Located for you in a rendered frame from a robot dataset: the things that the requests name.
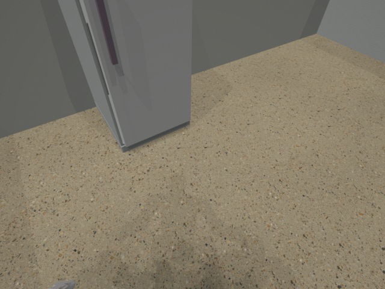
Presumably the handle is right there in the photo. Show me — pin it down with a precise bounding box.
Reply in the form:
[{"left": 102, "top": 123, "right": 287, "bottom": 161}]
[{"left": 95, "top": 0, "right": 118, "bottom": 65}]

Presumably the fridge door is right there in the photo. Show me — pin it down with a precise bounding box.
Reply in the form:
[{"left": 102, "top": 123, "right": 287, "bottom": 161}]
[{"left": 81, "top": 0, "right": 193, "bottom": 147}]

